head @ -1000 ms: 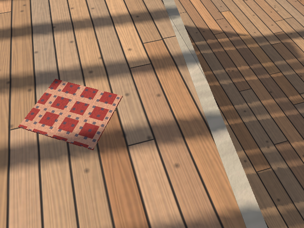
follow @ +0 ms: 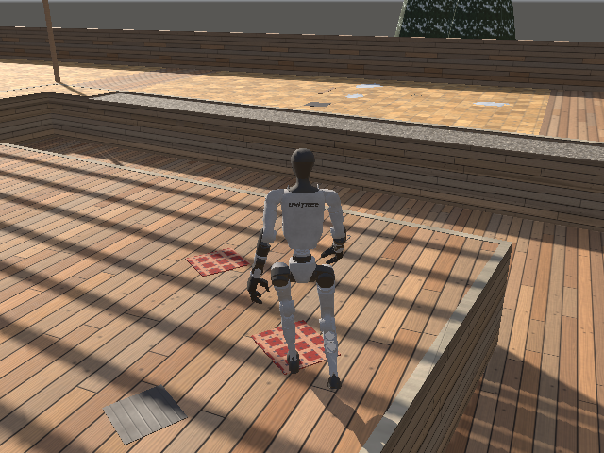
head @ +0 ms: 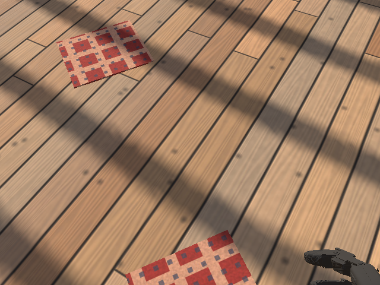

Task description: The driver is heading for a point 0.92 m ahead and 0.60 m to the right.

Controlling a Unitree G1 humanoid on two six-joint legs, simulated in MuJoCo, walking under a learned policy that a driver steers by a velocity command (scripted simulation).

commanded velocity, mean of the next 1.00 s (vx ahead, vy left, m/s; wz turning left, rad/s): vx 0.11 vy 0.00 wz -0.81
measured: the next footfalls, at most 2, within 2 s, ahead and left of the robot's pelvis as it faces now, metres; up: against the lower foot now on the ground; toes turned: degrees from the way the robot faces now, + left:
right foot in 0.36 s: +0.33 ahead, -0.13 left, +0.00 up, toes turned -18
left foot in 0.82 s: +0.46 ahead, +0.03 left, +0.00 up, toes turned -51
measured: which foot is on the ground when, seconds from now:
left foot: down 0.00-0.38, up 0.40-0.80, down 0.82-1.00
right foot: up 0.00-0.34, down 0.36-0.82, up 0.84-1.00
